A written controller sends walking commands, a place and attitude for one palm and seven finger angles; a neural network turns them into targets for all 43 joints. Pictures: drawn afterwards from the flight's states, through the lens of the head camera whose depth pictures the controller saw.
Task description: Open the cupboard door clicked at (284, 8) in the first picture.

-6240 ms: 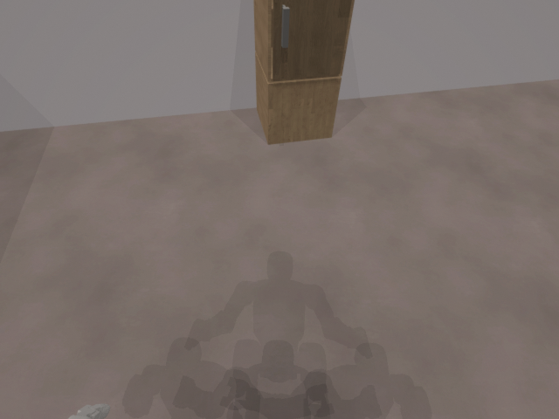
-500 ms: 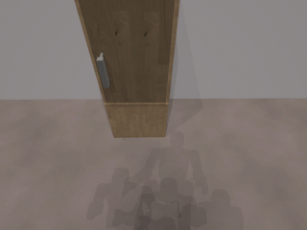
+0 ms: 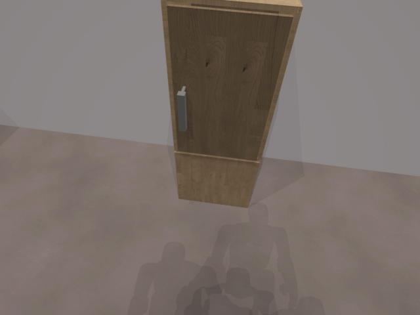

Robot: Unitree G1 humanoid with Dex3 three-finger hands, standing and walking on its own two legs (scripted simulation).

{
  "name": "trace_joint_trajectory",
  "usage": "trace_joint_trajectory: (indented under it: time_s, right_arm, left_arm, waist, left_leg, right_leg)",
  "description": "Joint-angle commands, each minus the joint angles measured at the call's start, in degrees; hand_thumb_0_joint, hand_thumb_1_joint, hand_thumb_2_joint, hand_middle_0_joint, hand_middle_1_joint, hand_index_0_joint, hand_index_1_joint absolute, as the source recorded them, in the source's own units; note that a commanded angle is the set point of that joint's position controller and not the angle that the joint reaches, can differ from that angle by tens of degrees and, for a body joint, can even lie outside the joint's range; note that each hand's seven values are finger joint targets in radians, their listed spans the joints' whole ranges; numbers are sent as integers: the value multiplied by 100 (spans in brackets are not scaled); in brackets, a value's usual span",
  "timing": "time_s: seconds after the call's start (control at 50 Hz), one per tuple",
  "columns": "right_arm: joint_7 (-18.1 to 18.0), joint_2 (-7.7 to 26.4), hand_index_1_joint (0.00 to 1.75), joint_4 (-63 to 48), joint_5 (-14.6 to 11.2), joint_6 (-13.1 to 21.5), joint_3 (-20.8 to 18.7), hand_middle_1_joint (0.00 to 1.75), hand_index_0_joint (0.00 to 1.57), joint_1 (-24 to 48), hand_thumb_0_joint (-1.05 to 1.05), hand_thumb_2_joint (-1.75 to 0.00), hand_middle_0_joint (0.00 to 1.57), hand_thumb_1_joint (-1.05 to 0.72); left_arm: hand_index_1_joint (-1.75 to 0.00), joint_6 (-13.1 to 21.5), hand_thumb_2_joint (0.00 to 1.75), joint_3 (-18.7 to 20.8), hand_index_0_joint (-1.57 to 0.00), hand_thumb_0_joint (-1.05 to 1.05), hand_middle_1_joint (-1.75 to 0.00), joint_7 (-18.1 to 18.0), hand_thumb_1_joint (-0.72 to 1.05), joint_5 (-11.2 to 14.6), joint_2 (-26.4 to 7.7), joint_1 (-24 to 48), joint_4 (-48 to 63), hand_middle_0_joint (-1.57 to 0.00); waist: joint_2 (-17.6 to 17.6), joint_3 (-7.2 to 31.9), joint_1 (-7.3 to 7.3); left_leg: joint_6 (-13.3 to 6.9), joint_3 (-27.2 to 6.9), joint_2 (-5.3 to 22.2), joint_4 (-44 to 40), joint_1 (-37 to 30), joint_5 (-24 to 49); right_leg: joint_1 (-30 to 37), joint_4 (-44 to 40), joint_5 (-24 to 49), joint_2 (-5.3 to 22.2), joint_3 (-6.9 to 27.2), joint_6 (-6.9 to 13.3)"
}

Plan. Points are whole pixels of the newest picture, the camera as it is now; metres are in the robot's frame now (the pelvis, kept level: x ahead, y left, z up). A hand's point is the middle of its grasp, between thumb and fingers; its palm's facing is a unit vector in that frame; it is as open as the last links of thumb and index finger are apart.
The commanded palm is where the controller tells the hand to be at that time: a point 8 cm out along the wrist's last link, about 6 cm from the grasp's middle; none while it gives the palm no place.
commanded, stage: take the last steps up to it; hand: left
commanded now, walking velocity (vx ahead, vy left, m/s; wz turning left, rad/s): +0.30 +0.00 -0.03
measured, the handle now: (183, 108) +0.81 +0.18 -0.09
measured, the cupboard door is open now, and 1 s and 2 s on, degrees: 0 0 0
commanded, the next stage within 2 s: come to a stop and stand still in 0.64 s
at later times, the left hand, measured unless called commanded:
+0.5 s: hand (144, 267) +0.26 +0.19 -0.17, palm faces -0.07 -0.98 -0.16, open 7.3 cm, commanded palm none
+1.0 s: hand (151, 250) +0.31 +0.18 -0.19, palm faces +0.04 -0.98 -0.18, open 7.3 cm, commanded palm none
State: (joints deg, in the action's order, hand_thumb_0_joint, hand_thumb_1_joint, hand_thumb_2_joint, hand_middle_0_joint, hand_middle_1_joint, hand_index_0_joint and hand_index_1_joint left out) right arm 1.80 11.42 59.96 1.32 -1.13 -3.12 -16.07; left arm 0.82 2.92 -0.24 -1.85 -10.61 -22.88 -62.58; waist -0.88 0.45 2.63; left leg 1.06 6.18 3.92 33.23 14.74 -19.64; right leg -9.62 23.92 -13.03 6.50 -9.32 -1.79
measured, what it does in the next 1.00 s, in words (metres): walks ahead: left foot, then right foot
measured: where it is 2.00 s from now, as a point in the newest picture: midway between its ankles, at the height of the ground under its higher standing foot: outside the picture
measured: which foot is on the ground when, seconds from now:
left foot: up 0.00-0.00, down 0.02-0.58, up 0.60-0.90, down 0.92-1.00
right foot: down 0.00-0.02, up 0.04-0.54, down 0.56-0.98, up 1.00-1.00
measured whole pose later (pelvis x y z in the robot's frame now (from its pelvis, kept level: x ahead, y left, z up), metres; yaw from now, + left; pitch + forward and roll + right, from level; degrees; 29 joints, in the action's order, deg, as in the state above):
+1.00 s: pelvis +0.28 +0.01 -0.01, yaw -3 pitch -2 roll -1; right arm -1.4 8.2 58.8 0.7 0.3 -1.1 -7.7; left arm -1.3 2.1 -1.7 -0.6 -9.7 -14.2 -61.3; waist -0.9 -3.3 2.2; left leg -0.4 4.4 3.2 31.6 17.5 -11.9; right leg -12.6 33.7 -19.8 1.0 -7.3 0.6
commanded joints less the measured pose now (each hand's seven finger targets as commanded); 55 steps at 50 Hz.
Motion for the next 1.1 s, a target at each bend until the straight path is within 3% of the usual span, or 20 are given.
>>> trace_joint_trajectory:
  time_s: [0.0, 0.02, 0.04, 0.1, 0.16, 0.32, 0.44, 0.48, 0.5, 0.52, 0.54, 0.56, 0.62, 0.68, 0.78, 0.86, 0.9, 0.96, 1.0, 1.08]
  right_arm:
    - [-202, 969, 30, 133, 46, 264, -205, 30, 20, -1515, 0, -90, 20, -90]
    - [-254, 1170, 30, 145, 62, 259, -228, 30, 20, -1662, 0, -90, 20, -90]
    - [-280, 1121, 30, 146, 48, 259, -208, 30, 20, -1425, 0, -90, 20, -90]
    - [-318, 448, 30, 9, -6, 401, 9, 30, 20, -705, 0, -90, 20, -90]
    - [-364, 257, 30, 131, -68, 532, 48, 30, 20, -895, 0, -90, 20, -90]
    - [-426, 77, 30, 500, -33, 597, 65, 30, 20, -1562, 0, -90, 20, -90]
    - [-424, 157, 30, 655, 47, 535, 21, 30, 20, -1750, 0, -90, 20, -90]
    - [-431, 282, 30, 640, 17, 514, 5, 30, 20, -1566, 0, -90, 20, -90]
    - [-420, 353, 30, 609, -20, 510, -15, 30, 20, -1424, 0, -90, 20, -90]
    - [-376, 317, 30, 560, -80, 526, -24, 30, 20, -1333, 0, -90, 20, -90]
    - [-328, -45, 30, 408, -163, 548, 13, 30, 20, -1612, 0, -90, 20, -90]
    - [-352, -21, 30, 289, -181, 512, 14, 30, 20, -1488, 0, -90, 20, -90]
    - [-278, -119, 30, 135, -44, 347, -35, 30, 20, -694, 0, -90, 20, -90]
    - [-245, -286, 30, 236, 21, 173, 17, 30, 20, -1104, 0, -90, 20, -90]
    - [-262, -368, 30, 80, -38, 168, 160, 30, 20, -612, 0, -90, 20, -90]
    - [-308, -95, 30, 83, -90, 154, 141, 30, 20, -357, 0, -90, 20, -90]
    - [-340, 383, 30, -42, -68, 181, 46, 30, 20, -182, 0, -90, 20, -90]
    - [-427, 719, 30, -202, -56, 96, -37, 30, 20, 152, 0, -90, 20, -90]
    - [-480, 802, 30, -338, -12, 58, -92, 30, 20, 402, 0, -90, 20, -90]
    - [-452, 890, 30, -555, 7, -4, -218, 30, 20, 678, 0, -90, 20, -90]
  left_arm:
    - [-30, 22, 90, 33, -20, 0, -30, 5, 90, 87, -188, 482, 495, -20]
    - [-30, 41, 90, 18, -20, 0, -30, 16, 90, 48, -208, 909, 738, -20]
    - [-30, 9, 90, 35, -20, 0, -30, 15, 90, 13, -264, 1115, 747, -20]
    - [-30, 31, 90, 70, -20, 0, -30, 126, 90, -7, -203, 664, 360, -20]
    - [-30, 0, 90, 80, -20, 0, -30, 111, 90, 25, -146, 435, 234, -20]
    - [-30, -17, 90, 73, -20, 0, -30, 114, 90, 58, -46, 1476, 623, -20]
    - [-30, 75, 90, 38, -20, 0, -30, 126, 90, 80, 15, 2095, 872, -20]
    - [-30, 132, 90, 72, -20, 0, -30, 105, 90, 71, -60, 1418, 689, -20]
    - [-30, 184, 90, 116, -20, 0, -30, 85, 90, 58, -182, 650, 454, -20]
    - [-30, 259, 90, 212, -20, 0, -30, 47, 90, 30, -515, -191, 184, -20]
    - [-30, 318, 90, 351, -20, 0, -30, -41, 90, 20, -1111, -779, 65, -20]
    - [-30, 280, 90, 367, -20, 0, -30, -43, 90, 129, -1379, -841, 41, -20]
    - [-30, 259, 90, 148, -20, 0, -30, -90, 90, 133, -632, 675, 405, -20]
    - [-30, 302, 90, 39, -20, 0, -30, -117, 90, 68, -291, 1075, 470, -20]
    - [-30, 237, 90, 10, -20, 0, -30, -105, 90, 58, -401, 957, 392, -20]
    - [-30, 79, 90, -4, -20, 0, -30, -166, 90, 118, -544, 942, 317, -20]
    - [-30, -41, 90, -4, -20, 0, -30, -200, 90, 141, -419, 624, 373, -20]
    - [-30, -206, 90, -9, -20, 0, -30, -225, 90, 153, -425, 499, 459, -20]
    - [-30, -262, 90, 58, -20, 0, -30, -215, 90, 138, -432, 509, 508, -20]
    - [-30, -283, 90, 120, -20, 0, -30, -183, 90, 119, -346, 535, 666, -20]
  waist:
    - [1985, -525, -817]
    - [1750, -833, -898]
    - [1704, -917, -790]
    - [750, -1105, -354]
    - [651, -794, -243]
    - [658, -1075, -418]
    - [644, -1170, -591]
    - [685, -752, -255]
    - [603, -322, 104]
    - [354, 230, 447]
    - [-973, 962, 513]
    - [-934, 1120, 395]
    - [-7, -227, -97]
    - [-338, -271, -552]
    - [-293, -122, -415]
    - [-449, -22, -414]
    - [373, -1, -275]
    - [1737, -92, -264]
    - [1276, 114, -237]
    - [732, 490, -271]
  left_leg:
    - [-551, -2165, 1543, -2335, -1691, -2072]
    - [-945, -3002, 2042, -2834, -1322, -2586]
    - [-1024, -3149, 2084, -2938, -970, -2795]
    - [-723, -1558, 1290, -2786, -529, -913]
    - [-704, -959, 1066, -2654, -947, 696]
    - [-1036, -658, 1271, -2383, -1639, 2641]
    - [-955, -435, 1278, -1837, -1571, 3808]
    - [-836, -229, 1165, -1020, -1490, 5041]
    - [-676, -58, 988, -230, -1369, 5152]
    - [-484, 68, 760, 976, -488, 4301]
    - [-217, 309, -84, 2943, 1044, 707]
    - [-232, -251, -341, 4291, 1378, -1431]
    - [-235, -744, 314, 4285, 1533, -244]
    - [-78, -514, 382, 3167, 917, 32]
    - [120, -258, 140, 1164, 474, 247]
    - [150, -306, 25, -494, -357, 1424]
    - [-155, -852, 723, -760, -842, 3822]
    - [-1016, -1679, 1636, -1451, -433, 5064]
    - [-1284, -1637, 1711, -1297, -643, 5038]
    - [-1253, -1275, 1588, -1044, -956, 4488]
  right_leg:
    - [-2705, 1784, -1936, -262, -200, 72]
    - [-3139, 2708, -1898, -272, 179, 144]
    - [-3253, 3457, -1672, -91, 536, 218]
    - [-2834, 3944, -329, 79, 654, 164]
    - [-2785, 3932, 159, 44, 669, 61]
    - [-3326, 2970, 262, 108, 521, 51]
    - [-2370, 1585, -84, -238, 198, 364]
    - [-1276, 1161, -43, -567, -15, 509]
    - [-354, 760, 376, -705, -121, 549]
    - [1113, 639, 884, -308, 386, 733]
    - [2473, 265, 2081, 1402, 2631, 1391]
    - [2145, -340, 2400, 2104, 3475, 1912]
    - [-219, -1011, 404, 1418, 2332, 1413]
    - [-1112, -1282, 527, 947, 1250, 1145]
    - [-722, -899, 2130, 713, 928, 1169]
    - [-420, -91, 2486, 481, 720, 810]
    - [-748, 429, 1505, 104, 643, 393]
    - [-774, 1946, -1613, -440, 437, 70]
    - [-1226, 3106, -2069, -431, 869, 93]
    - [-1549, 3510, -1838, -459, 960, -4]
